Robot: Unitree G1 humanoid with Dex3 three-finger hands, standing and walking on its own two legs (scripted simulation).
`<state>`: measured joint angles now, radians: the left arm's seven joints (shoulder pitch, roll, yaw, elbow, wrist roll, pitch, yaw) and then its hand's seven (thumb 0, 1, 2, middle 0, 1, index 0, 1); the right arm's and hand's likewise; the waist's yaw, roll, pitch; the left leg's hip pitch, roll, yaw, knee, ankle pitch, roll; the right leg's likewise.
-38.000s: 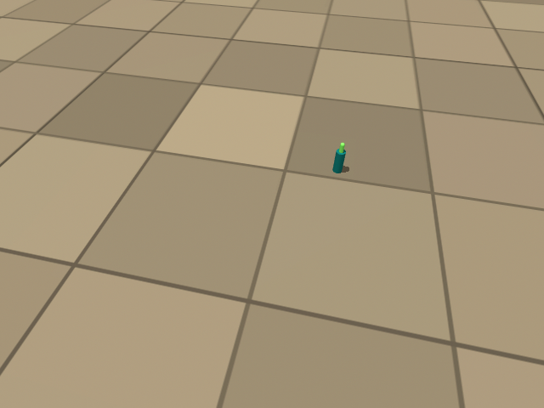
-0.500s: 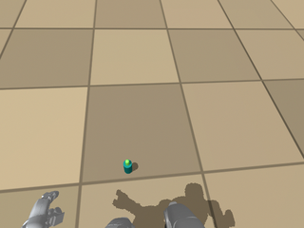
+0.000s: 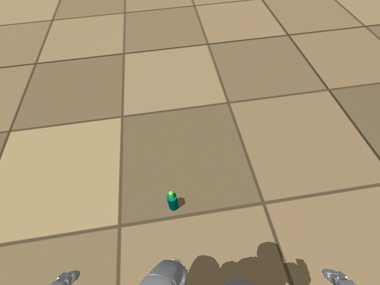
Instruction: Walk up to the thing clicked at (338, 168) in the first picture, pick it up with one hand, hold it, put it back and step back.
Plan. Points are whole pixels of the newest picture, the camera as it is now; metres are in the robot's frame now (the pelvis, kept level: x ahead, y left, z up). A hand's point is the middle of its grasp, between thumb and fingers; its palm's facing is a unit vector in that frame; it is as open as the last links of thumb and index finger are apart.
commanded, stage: step back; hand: left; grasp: from the side
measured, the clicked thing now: (172, 199) +0.54 +0.15 -0.67
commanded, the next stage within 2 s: none
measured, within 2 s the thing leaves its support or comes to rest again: neither
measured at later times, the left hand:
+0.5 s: hand out of the picture -0.06 +0.29 -0.16, palm faces +0.00 -0.93 -0.37, open 7.4 cm
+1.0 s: hand out of the picture -0.21 +0.24 -0.15, palm faces +0.05 -0.93 -0.37, open 7.4 cm
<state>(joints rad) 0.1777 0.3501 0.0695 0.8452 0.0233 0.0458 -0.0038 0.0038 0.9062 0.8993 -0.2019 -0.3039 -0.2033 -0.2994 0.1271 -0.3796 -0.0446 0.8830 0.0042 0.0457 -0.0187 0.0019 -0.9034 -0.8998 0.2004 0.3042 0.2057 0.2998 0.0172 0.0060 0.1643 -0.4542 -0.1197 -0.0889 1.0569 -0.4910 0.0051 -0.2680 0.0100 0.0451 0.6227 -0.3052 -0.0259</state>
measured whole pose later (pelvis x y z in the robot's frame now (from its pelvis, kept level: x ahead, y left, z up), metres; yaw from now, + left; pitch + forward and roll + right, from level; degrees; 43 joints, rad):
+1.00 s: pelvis -0.33 -0.03 -0.01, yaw +3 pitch -4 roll +1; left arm 0.11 0.40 0.07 0.77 0.02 0.09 0.01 0.00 0.91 0.90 -0.20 -0.30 -0.20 -0.30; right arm 0.21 -0.36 -0.03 0.89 -0.03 0.02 -0.01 0.00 -0.90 -0.90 0.20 0.30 0.21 0.30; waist 0.00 -0.05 0.19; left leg -0.31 -0.04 -0.01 0.69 -0.31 0.03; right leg -0.46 0.01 0.07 0.96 -0.50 -0.01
